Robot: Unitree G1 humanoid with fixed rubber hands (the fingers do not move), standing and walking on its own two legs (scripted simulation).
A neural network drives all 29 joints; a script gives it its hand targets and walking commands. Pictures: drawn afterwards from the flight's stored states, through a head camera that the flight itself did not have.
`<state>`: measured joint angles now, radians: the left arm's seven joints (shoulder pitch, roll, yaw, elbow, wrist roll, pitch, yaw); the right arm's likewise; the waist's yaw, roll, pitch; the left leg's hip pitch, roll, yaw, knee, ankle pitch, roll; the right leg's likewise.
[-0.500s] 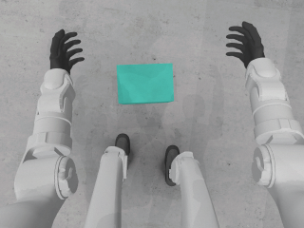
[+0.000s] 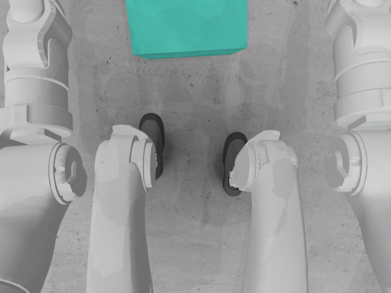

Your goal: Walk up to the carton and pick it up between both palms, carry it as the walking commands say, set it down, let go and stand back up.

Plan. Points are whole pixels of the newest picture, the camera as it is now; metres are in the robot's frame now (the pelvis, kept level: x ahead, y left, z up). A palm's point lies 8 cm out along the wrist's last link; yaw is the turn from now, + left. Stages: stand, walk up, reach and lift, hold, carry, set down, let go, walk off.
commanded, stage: reach and lift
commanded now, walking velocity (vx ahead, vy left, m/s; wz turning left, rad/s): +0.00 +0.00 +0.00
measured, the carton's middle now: (187, 18) +0.53 +0.04 -0.39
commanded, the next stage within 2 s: none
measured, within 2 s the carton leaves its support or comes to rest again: neither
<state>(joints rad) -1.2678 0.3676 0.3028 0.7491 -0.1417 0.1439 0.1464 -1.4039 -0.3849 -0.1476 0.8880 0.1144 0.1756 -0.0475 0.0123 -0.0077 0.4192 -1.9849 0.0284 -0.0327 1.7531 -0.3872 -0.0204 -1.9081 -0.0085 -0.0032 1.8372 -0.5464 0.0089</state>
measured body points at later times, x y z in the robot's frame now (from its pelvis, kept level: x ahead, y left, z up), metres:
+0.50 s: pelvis -0.01 +0.00 -0.09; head +0.37 +0.00 +0.13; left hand +0.53 +0.24 -0.29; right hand +0.55 -0.17 -0.29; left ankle +0.15 +0.13 -0.45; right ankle +0.11 -0.12 -0.45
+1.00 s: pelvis +0.00 +0.00 -0.12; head +0.39 -0.01 +0.10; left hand +0.55 +0.24 -0.32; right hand +0.56 -0.17 -0.33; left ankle +0.15 +0.13 -0.45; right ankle +0.11 -0.12 -0.45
